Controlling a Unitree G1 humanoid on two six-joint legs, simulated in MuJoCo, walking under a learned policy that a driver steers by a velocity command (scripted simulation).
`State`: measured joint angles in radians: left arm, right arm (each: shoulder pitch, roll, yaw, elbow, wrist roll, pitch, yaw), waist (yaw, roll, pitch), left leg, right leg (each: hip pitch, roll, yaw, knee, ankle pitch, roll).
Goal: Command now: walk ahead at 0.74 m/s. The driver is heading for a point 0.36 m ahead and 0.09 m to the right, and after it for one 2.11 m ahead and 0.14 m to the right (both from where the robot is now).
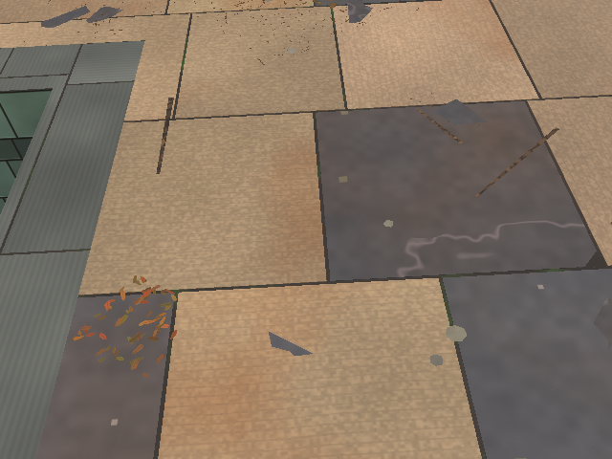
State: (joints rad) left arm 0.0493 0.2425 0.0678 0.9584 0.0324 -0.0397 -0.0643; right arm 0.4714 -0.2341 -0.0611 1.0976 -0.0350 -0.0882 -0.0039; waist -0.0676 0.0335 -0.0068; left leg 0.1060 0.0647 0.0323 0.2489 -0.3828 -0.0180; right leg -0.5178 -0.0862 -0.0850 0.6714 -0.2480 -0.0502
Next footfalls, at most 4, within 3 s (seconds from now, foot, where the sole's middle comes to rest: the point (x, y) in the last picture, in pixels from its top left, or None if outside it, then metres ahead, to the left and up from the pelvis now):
0.04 right None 0.16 -0.14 -0.77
0.54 left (302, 413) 0.61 0.03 -0.77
1.02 right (353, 248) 1.07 -0.14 -0.77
1.48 left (292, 143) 1.53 0.00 -0.77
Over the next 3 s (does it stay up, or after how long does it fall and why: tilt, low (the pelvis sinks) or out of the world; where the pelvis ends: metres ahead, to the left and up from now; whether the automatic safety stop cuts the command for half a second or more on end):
stays up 2.77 0.09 0.00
